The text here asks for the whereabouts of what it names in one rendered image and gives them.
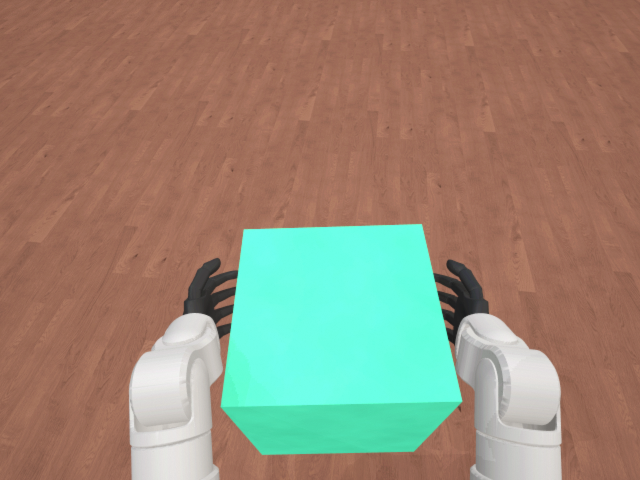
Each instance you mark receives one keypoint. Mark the left robot hand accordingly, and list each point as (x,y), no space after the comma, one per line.
(200,299)

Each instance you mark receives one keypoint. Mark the right robot forearm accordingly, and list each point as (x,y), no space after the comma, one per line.
(517,402)

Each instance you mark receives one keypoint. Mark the carton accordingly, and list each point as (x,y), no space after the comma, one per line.
(338,342)

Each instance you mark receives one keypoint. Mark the right robot hand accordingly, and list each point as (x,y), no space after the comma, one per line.
(470,296)

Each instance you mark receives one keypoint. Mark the left robot forearm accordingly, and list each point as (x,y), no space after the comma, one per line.
(170,415)

